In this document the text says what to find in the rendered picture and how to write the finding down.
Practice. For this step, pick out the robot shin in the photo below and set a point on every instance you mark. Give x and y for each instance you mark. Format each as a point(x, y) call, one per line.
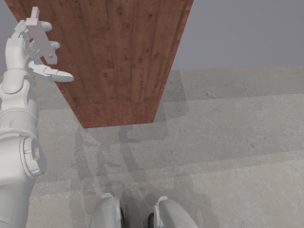
point(107, 195)
point(161, 198)

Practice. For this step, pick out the robot left forearm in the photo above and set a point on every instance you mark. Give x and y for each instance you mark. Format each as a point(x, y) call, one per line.
point(19, 112)

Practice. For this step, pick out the left robot upper arm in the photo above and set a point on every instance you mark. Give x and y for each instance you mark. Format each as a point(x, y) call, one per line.
point(22, 161)

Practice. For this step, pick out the robot left shin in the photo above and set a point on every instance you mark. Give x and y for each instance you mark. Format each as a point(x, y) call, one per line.
point(107, 195)

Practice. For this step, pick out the left robot hand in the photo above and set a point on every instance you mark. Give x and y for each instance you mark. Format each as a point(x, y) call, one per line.
point(18, 55)

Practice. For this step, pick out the robot right shin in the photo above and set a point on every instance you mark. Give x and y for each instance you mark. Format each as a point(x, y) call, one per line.
point(161, 198)

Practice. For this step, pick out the handle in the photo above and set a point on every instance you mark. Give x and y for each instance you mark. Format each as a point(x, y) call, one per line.
point(39, 36)

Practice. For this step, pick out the cupboard door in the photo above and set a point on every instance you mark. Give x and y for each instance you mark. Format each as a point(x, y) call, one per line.
point(118, 51)

